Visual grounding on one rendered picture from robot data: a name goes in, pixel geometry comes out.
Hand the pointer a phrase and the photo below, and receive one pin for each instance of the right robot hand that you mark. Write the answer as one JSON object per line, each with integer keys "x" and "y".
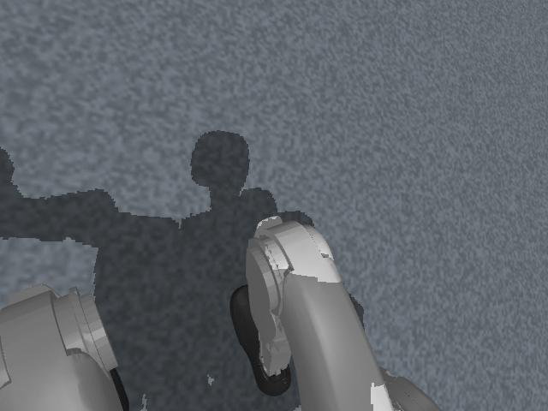
{"x": 405, "y": 396}

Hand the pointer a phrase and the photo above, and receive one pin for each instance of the left robot foot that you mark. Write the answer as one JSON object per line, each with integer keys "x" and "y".
{"x": 120, "y": 389}

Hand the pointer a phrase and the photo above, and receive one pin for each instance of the right robot foot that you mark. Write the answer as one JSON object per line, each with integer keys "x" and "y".
{"x": 248, "y": 337}

